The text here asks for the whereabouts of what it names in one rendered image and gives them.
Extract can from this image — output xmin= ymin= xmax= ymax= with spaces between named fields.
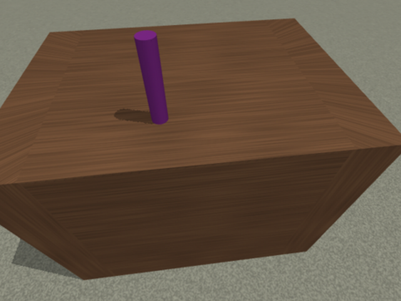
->
xmin=134 ymin=30 xmax=169 ymax=125

